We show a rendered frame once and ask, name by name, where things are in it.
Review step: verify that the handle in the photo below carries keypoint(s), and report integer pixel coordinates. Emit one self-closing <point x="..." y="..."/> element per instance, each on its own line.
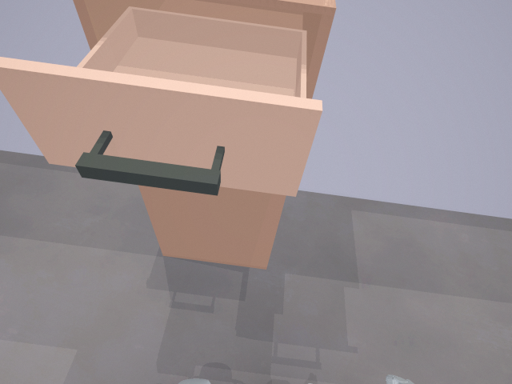
<point x="95" y="165"/>

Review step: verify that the drawer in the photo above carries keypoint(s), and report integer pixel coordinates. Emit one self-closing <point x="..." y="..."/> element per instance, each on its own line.
<point x="172" y="87"/>

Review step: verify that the cabinet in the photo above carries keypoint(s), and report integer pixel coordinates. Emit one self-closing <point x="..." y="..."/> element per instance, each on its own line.
<point x="237" y="227"/>

